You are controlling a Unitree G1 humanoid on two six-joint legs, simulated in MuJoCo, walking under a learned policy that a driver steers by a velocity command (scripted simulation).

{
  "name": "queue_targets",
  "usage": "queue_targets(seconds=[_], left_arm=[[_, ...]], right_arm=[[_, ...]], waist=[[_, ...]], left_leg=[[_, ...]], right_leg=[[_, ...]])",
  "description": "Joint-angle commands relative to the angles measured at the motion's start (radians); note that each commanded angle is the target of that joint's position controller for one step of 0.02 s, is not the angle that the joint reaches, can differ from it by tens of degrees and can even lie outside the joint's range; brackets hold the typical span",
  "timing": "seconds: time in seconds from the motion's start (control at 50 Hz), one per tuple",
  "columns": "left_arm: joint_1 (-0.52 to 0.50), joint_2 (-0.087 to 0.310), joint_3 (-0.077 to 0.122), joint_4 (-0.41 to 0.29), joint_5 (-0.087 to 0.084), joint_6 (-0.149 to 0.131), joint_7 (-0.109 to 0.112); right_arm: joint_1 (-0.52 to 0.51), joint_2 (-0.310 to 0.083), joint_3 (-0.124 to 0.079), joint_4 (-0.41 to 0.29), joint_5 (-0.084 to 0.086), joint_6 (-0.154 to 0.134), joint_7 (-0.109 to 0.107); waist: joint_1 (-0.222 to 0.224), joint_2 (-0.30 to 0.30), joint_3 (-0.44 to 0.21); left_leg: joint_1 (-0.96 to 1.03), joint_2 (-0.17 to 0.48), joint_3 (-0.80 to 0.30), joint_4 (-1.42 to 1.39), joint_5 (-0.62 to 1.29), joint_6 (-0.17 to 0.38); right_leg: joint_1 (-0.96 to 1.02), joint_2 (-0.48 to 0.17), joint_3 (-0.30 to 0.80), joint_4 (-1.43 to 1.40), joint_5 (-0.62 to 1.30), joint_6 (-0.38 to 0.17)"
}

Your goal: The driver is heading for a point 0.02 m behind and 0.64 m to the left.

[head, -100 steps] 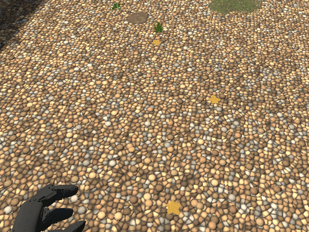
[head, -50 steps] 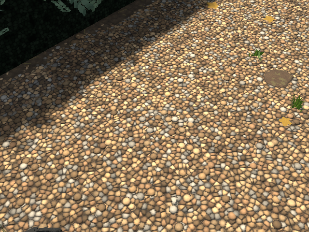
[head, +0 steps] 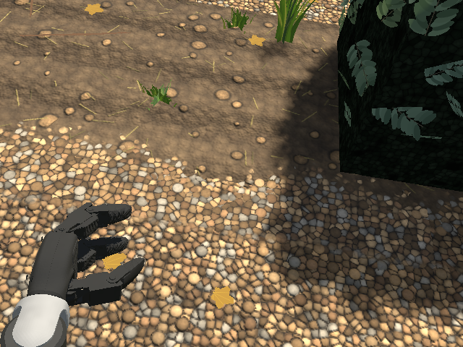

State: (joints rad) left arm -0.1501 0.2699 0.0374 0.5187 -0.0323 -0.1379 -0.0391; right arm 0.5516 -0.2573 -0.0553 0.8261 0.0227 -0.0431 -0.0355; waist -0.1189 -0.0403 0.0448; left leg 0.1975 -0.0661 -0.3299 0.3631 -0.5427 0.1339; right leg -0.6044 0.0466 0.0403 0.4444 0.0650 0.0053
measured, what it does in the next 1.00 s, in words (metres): walks ahead, turning left: right foot, then left foot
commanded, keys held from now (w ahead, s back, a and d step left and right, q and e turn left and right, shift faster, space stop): w+q+shift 0.44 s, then q+shift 0.22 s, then w+q+shift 0.34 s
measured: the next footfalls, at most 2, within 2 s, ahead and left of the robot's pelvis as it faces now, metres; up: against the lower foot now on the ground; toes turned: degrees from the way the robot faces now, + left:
right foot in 0.02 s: +0.23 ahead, -0.13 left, +0.00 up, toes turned +5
left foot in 0.46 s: +0.59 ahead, +0.21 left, +0.00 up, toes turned +31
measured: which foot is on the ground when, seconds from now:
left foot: down 0.00-0.00, up 0.02-0.44, down 0.46-0.90, up 0.92-1.00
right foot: up 0.00-0.00, down 0.02-0.44, up 0.46-0.88, down 0.90-1.00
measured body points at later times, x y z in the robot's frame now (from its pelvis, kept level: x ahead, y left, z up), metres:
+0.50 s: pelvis +0.44 +0.09 -0.02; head +0.46 +0.13 +0.43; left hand +0.34 +0.35 -0.16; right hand +0.75 -0.04 -0.07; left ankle +0.55 +0.19 -0.71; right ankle +0.24 -0.15 -0.62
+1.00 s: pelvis +0.78 +0.26 +0.02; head +0.78 +0.29 +0.47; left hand +0.66 +0.56 -0.06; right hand +1.08 +0.19 -0.08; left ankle +0.62 +0.21 -0.61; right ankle +0.92 +0.24 -0.70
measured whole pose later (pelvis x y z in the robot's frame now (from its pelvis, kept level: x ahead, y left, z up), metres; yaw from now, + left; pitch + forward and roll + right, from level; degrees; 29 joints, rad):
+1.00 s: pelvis +0.78 +0.26 +0.02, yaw +58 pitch +0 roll -3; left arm 0.15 0.29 0.06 0.63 0.00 -0.10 -0.01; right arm 0.29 -0.31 -0.05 0.69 0.03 -0.02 -0.01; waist -0.02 0.01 0.03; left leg -0.34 -0.07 -0.14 1.25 -0.42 0.06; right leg -0.36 0.06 0.01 0.57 -0.21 -0.01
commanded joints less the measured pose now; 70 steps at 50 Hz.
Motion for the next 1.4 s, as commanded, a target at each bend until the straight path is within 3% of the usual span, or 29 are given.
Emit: queue_targets(seconds=[0.02, 0.04, 0.06, 0.08, 0.1, 0.12, 0.14, 0.18, 0.26, 0.38, 0.44, 0.46, 0.48, 0.5, 0.52, 0.56, 0.62, 0.68, 0.8, 0.88, 0.9, 0.92, 0.94, 0.96, 1.0, 1.08, 1.28, 1.34, 1.4], left_arm=[[0.599, 0.233, 0.097, 0.035, -0.014, 0.027, 0.056], [0.582, 0.283, 0.094, 0.077, 0.032, 0.016, 0.028], [0.555, 0.156, 0.081, 0.049, 0.035, 0.014, 0.022], [0.492, 0.103, 0.071, 0.054, 0.027, 0.023, 0.034], [0.461, 0.113, 0.071, 0.081, 0.039, 0.032, 0.036], [0.447, 0.114, 0.071, 0.11, 0.052, 0.035, 0.036], [0.425, 0.1, 0.065, 0.13, 0.065, 0.028, 0.04], [0.39, 0.05, 0.052, 0.166, 0.039, 0.021, 0.031], [0.328, 0.107, 0.062, 0.191, 0.029, 0.016, 0.031], [0.439, 0.233, 0.079, 0.22, 0.033, 0.03, 0.043], [0.417, 0.331, 0.098, 0.199, 0.022, 0.068, 0.05], [0.349, 0.308, 0.092, 0.17, 0.012, 0.068, 0.054], [0.391, 0.131, 0.043, 0.169, 0.031, 0.048, 0.046], [0.519, 0.085, 0.009, 0.079, 0.012, 0.006, 0.037], [0.397, 0.205, 0.023, 0.061, 0.007, -0.029, 0.036], [0.301, 0.182, 0.022, 0.052, 0.009, -0.033, 0.053], [0.322, 0.192, 0.034, 0.071, 0.042, 0.02, 0.051], [0.213, 0.091, 0.007, 0.031, 0.061, 0.045, 0.042], [0.035, 0.109, 0.017, -0.023, 0.017, 0.044, 0.025], [0.235, 0.184, 0.068, 0.03, 0.008, 0.014, 0.036], [0.412, 0.209, 0.082, 0.057, 0.016, 0.008, 0.042], [0.545, 0.281, 0.093, 0.082, 0.046, 0.01, 0.037], [0.487, 0.235, 0.09, 0.058, 0.034, 0.014, 0.029], [0.436, 0.173, 0.076, 0.045, 0.023, 0.021, 0.035], [0.419, 0.155, 0.068, 0.077, 0.036, 0.037, 0.044], [0.442, 0.084, 0.049, 0.149, 0.023, 0.025, 0.036], [0.563, 0.164, 0.049, 0.252, 0.05, 0.036, 0.054], [0.57, 0.256, 0.063, 0.256, 0.049, 0.056, 0.082], [0.404, 0.29, 0.076, 0.192, 0.035, 0.07, 0.09]], right_arm=[[-0.207, -0.14, -0.028, -0.127, -0.064, -0.007, 0.011], [0.074, 0.035, 0.021, -0.145, 0.011, -0.015, 0.026], [-0.014, -0.095, 0.01, -0.119, 0.053, -0.01, 0.017], [-0.185, -0.175, -0.01, -0.146, 0.043, -0.011, 0.018], [-0.264, -0.171, -0.011, -0.161, 0.02, -0.012, 0.02], [-0.32, -0.15, -0.012, -0.18, 0.001, -0.015, 0.027], [-0.304, -0.12, -0.011, -0.188, 0.013, -0.006, 0.036], [-0.308, -0.066, -0.003, -0.204, 0.036, 0.021, 0.036], [-0.37, -0.042, 0.015, -0.252, 0.019, 0.029, 0.054], [-0.554, -0.111, 0.0, -0.296, 0.008, 0.001, 0.101], [-0.261, -0.236, -0.068, -0.245, 0.038, 0.015, 0.099], [0.002, -0.308, -0.11, -0.168, 0.026, 0.029, 0.087], [0.009, -0.326, -0.106, -0.129, 0.029, 0.041, 0.067], [-0.111, -0.403, -0.104, -0.224, -0.013, 0.016, 0.071], [-0.134, -0.322, -0.094, -0.265, -0.023, -0.006, 0.078], [-0.24, -0.277, -0.082, -0.259, -0.01, -0.042, 0.085], [-0.355, -0.228, -0.069, -0.27, -0.01, -0.04, 0.061], [-0.341, -0.226, -0.072, -0.235, 0.01, -0.006, 0.016], [-0.256, -0.196, -0.065, -0.186, 0.015, 0.01, 0.012], [-0.262, -0.146, -0.049, -0.184, 0.009, 0.0, 0.021], [-0.258, -0.071, -0.02, -0.198, -0.008, -0.002, 0.032], [-0.14, -0.025, 0.004, -0.24, 0.034, -0.007, 0.036], [-0.146, -0.123, -0.001, -0.225, 0.05, 0.001, 0.027], [-0.251, -0.203, -0.022, -0.229, 0.026, 0.008, 0.024], [-0.35, -0.192, -0.03, -0.247, -0.013, 0.005, 0.026], [-0.358, -0.108, -0.017, -0.264, 0.027, 0.017, 0.04], [-0.596, -0.067, 0.005, -0.336, 0.022, -0.006, 0.101], [-0.568, -0.104, -0.015, -0.336, 0.029, -0.011, 0.118], [-0.011, -0.28, -0.112, -0.199, 0.033, 0.019, 0.094]], waist=[[0.387, 0.184, -0.433], [0.178, -0.445, -0.657], [0.24, -0.361, -0.55], [0.273, -0.228, -0.337], [0.251, -0.035, -0.211], [0.222, 0.03, -0.115], [0.176, 0.011, -0.071], [0.138, -0.019, -0.01], [0.096, -0.003, 0.099], [0.135, 0.061, 0.11], [-0.064, -0.093, -0.085], [-0.19, -0.035, -0.182], [-0.09, 0.252, -0.114], [0.075, 0.457, -0.372], [-0.003, 0.222, -0.422], [0.103, -0.067, -0.146], [0.181, -0.037, -0.059], [0.159, -0.001, -0.064], [0.047, 0.108, -0.065], [0.151, 0.162, -0.1], [0.225, 0.063, -0.23], [0.181, -0.272, -0.367], [0.191, -0.266, -0.306], [0.213, -0.135, -0.17], [0.197, 0.026, -0.046], [0.164, -0.052, 0.012], [0.21, 0.03, 0.141], [0.134, -0.071, 0.048], [-0.18, -0.097, -0.186]], left_leg=[[-0.532, 0.097, -0.035, 0.654, 0.874, -0.026], [-0.869, -0.039, 0.019, 1.053, -0.028, -0.073], [-0.958, 0.051, 0.079, 1.113, 0.065, -0.072], [-0.991, 0.09, 0.142, 1.079, 0.149, -0.069], [-0.956, 0.124, 0.169, 1.045, 0.181, -0.07], [-0.917, 0.159, 0.183, 1.001, 0.197, -0.065], [-0.867, 0.2, 0.173, 0.982, 0.209, -0.06], [-0.887, 0.242, 0.193, 0.952, 0.184, -0.053], [-0.957, 0.279, 0.231, 0.848, 0.356, -0.074], [-0.768, 0.119, 0.464, 0.473, 0.615, -0.022], [-0.404, -0.008, 0.524, 0.485, 0.416, 0.042], [-0.048, -0.008, 0.448, 0.349, 0.507, 0.093], [0.117, 0.093, 0.22, 0.306, 0.634, 0.133], [0.329, 0.313, -0.407, 0.125, 0.533, 0.389], [0.281, 0.339, -0.536, -0.026, 0.398, 0.337], [-0.063, 0.279, -0.379, -0.054, 0.562, 0.252], [-0.373, 0.19, -0.129, -0.046, 0.921, 0.209], [-0.514, 0.06, 0.015, -0.012, 0.991, 0.149], [-0.5, 0.053, -0.123, 0.011, 0.276, 0.078], [-0.442, 0.085, -0.162, 0.222, 0.305, 0.041], [-0.571, 0.017, -0.065, 0.522, 0.201, 0.003], [-0.912, -0.08, 0.069, 0.863, -0.073, -0.056], [-1.05, 0.031, 0.122, 1.012, 0.027, -0.078], [-1.068, 0.058, 0.153, 1.049, 0.124, -0.093], [-1.006, 0.118, 0.184, 0.989, 0.204, -0.091], [-1.007, 0.212, 0.21, 0.948, 0.271, -0.07], [-1.057, 0.156, 0.402, 0.568, 0.574, -0.052], [-0.772, 0.021, 0.545, 0.458, 0.511, -0.007], [-0.098, -0.006, 0.428, 0.325, 0.445, 0.106]], right_leg=[[1.048, -0.203, 0.153, 0.258, -0.283, -0.052], [1.364, -0.502, 0.79, 0.007, -0.68, -0.247], [1.267, -0.454, 0.858, -0.124, -0.93, -0.213], [1.078, -0.4, 0.633, -0.144, -0.806, -0.165], [0.898, -0.367, 0.501, -0.161, -0.594, -0.152], [0.746, -0.342, 0.394, -0.181, -0.436, -0.155], [0.639, -0.332, 0.318, -0.2, -0.357, -0.158], [0.556, -0.321, 0.189, -0.247, -0.31, -0.154], [0.432, -0.313, -0.045, -0.33, -0.154, -0.142], [0.557, -0.241, -0.303, -0.295, 0.44, -0.07], [0.62, -0.295, -0.297, 0.155, 1.099, -0.073], [0.437, -0.258, -0.279, 0.49, 0.959, -0.047], [0.147, -0.075, -0.236, 0.909, -0.389, 0.011], [-0.134, 0.065, -0.016, 1.236, -0.707, 0.032], [-0.169, 0.007, 0.119, 1.165, -0.59, -0.008], [-0.119, -0.056, 0.109, 0.971, -0.504, -0.012], [0.055, -0.108, 0.104, 0.769, -0.477, 0.049], [0.124, -0.051, 0.019, 0.463, -0.33, 0.088], [0.24, -0.004, 0.076, 0.087, -0.032, 0.084], [0.445, -0.052, 0.087, 0.052, -0.174, 0.007], [0.733, -0.179, 0.2, 0.078, -0.296, -0.038], [1.042, -0.424, 0.774, -0.128, -0.828, -0.191], [0.995, -0.478, 0.968, -0.194, -1.132, -0.204], [0.866, -0.43, 0.815, -0.201, -1.008, -0.163], [0.675, -0.339, 0.509, -0.205, -0.664, -0.114], [0.577, -0.274, 0.208, -0.253, -0.398, -0.092], [0.649, -0.242, -0.213, -0.297, 0.213, -0.007], [0.682, -0.255, -0.292, -0.129, 0.971, 0.017], [0.445, -0.272, -0.256, 0.527, 1.068, -0.024]])
Velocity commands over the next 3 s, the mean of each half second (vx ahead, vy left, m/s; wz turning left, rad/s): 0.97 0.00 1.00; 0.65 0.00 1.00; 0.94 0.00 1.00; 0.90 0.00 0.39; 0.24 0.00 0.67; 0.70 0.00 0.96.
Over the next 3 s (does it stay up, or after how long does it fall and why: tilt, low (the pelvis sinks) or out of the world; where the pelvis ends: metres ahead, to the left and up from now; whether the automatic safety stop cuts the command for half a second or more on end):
stays up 0.82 1.48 0.01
